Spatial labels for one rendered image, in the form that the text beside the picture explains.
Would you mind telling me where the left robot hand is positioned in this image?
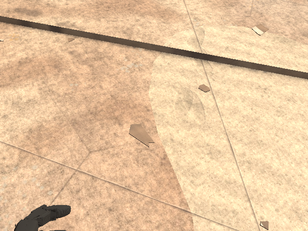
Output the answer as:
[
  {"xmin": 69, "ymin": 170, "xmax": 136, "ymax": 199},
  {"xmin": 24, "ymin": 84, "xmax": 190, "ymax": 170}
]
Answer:
[{"xmin": 13, "ymin": 204, "xmax": 71, "ymax": 231}]

